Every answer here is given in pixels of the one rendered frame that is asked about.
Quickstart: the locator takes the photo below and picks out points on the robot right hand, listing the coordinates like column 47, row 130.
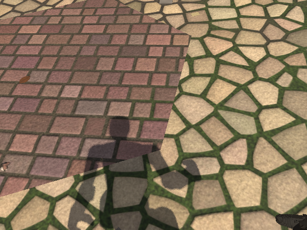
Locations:
column 296, row 222

